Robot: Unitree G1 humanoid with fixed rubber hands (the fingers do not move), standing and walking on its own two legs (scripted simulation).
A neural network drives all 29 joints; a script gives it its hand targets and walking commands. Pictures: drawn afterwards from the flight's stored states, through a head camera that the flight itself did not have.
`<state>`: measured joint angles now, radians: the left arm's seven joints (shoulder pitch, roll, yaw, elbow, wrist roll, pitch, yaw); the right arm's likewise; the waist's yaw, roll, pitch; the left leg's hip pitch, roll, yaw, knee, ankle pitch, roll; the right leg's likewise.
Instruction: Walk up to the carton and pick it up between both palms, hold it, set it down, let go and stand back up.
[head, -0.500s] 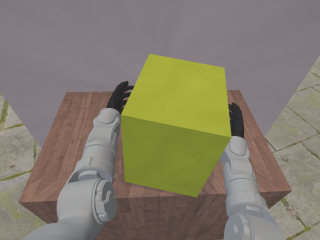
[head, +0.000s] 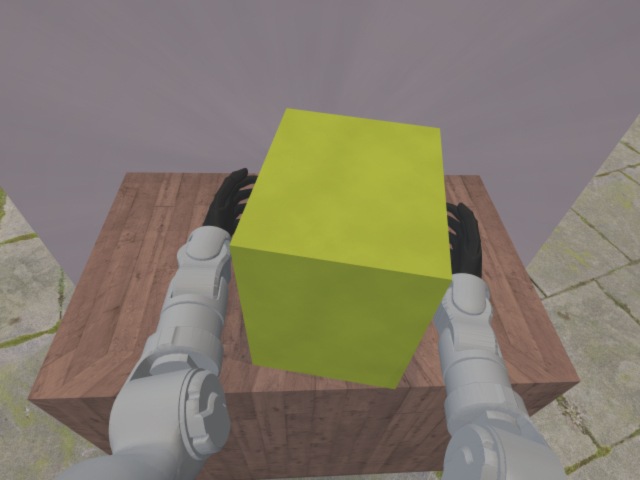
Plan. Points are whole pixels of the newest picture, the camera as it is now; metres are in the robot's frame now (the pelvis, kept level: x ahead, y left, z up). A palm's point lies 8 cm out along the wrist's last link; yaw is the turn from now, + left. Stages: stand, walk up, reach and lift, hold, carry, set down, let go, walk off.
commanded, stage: set down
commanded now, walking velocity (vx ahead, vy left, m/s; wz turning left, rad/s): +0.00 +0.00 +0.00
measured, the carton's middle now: (342, 251) +0.43 -0.06 +0.02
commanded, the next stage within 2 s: none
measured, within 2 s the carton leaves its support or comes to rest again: neither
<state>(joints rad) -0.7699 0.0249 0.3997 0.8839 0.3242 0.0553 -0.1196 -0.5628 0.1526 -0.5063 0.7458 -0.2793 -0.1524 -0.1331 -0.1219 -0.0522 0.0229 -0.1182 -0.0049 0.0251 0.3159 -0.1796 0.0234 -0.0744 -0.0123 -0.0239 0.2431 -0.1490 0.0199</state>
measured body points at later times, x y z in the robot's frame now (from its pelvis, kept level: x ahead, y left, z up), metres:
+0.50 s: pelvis +0.00 +0.00 +0.00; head +0.01 +0.02 +0.45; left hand +0.43 +0.11 +0.10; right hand +0.35 -0.21 +0.08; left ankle -0.01 +0.10 -0.75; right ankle -0.01 -0.13 -0.75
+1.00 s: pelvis +0.00 +0.00 +0.00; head +0.05 +0.02 +0.45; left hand +0.45 +0.10 +0.06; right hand +0.36 -0.21 +0.04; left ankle -0.01 +0.10 -0.75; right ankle -0.01 -0.13 -0.75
